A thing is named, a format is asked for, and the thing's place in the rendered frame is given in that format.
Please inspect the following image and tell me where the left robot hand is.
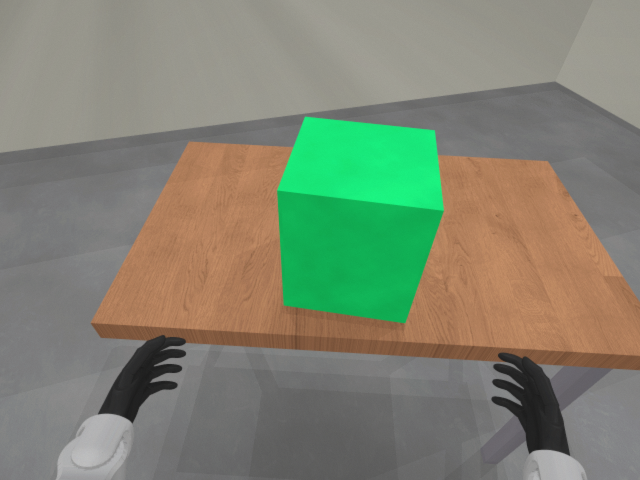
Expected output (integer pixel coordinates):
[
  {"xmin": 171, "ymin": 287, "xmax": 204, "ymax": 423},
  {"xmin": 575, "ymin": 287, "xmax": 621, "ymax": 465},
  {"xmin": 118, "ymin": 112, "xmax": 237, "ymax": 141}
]
[{"xmin": 98, "ymin": 335, "xmax": 186, "ymax": 423}]

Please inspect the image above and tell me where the right robot hand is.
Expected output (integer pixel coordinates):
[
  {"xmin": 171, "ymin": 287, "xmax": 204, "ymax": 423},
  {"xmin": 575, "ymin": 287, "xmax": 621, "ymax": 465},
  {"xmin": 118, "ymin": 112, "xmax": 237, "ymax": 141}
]
[{"xmin": 491, "ymin": 353, "xmax": 570, "ymax": 456}]

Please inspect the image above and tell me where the right robot forearm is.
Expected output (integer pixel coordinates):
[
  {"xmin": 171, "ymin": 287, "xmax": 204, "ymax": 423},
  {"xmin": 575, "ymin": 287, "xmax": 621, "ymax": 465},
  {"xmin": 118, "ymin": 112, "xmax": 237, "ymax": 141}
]
[{"xmin": 522, "ymin": 450, "xmax": 587, "ymax": 480}]

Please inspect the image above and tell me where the table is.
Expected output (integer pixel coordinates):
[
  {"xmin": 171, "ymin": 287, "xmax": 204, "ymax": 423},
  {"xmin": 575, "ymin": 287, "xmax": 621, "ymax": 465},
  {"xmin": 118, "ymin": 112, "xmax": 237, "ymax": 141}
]
[{"xmin": 91, "ymin": 142, "xmax": 640, "ymax": 464}]

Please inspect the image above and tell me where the carton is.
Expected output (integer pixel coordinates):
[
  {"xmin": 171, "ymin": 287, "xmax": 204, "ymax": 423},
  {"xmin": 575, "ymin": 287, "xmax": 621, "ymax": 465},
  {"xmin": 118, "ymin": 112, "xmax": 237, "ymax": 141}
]
[{"xmin": 277, "ymin": 117, "xmax": 444, "ymax": 323}]

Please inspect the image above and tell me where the left robot forearm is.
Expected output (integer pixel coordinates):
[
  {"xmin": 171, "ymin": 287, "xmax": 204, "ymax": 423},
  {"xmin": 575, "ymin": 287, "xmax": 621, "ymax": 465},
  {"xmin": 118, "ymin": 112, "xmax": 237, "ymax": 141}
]
[{"xmin": 56, "ymin": 414, "xmax": 134, "ymax": 480}]

